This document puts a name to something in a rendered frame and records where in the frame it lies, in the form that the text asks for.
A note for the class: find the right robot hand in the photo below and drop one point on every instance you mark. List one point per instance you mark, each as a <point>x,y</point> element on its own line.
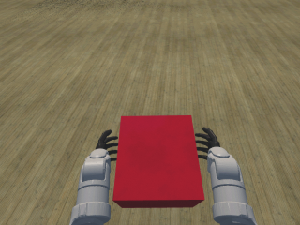
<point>211,138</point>

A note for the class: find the left robot forearm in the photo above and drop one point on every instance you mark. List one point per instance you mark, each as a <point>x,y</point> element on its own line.
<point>92,204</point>

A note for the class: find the right robot forearm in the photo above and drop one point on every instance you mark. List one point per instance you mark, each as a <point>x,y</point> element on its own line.
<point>229,192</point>

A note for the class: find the carton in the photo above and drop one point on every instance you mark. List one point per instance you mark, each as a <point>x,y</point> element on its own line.
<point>157,164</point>

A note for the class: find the left robot hand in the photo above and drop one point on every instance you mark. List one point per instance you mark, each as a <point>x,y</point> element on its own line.
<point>104,139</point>

